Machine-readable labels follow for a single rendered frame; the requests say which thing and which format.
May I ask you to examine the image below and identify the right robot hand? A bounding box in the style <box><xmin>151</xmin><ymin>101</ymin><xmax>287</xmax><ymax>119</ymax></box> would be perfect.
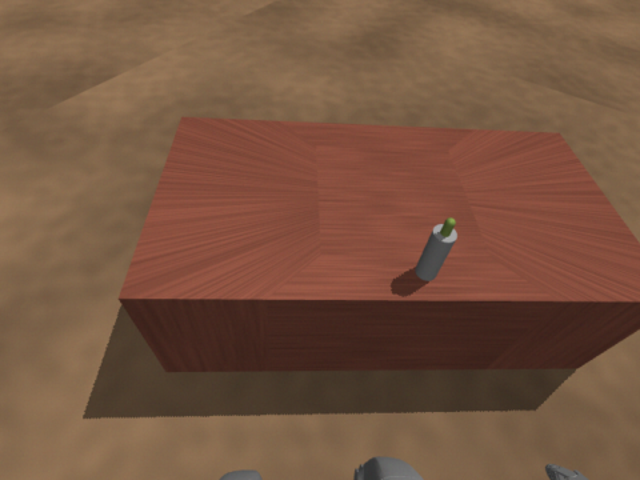
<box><xmin>545</xmin><ymin>464</ymin><xmax>588</xmax><ymax>480</ymax></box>

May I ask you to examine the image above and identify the bottle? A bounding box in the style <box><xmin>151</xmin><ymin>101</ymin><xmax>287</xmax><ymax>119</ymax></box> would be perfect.
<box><xmin>415</xmin><ymin>218</ymin><xmax>457</xmax><ymax>281</ymax></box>

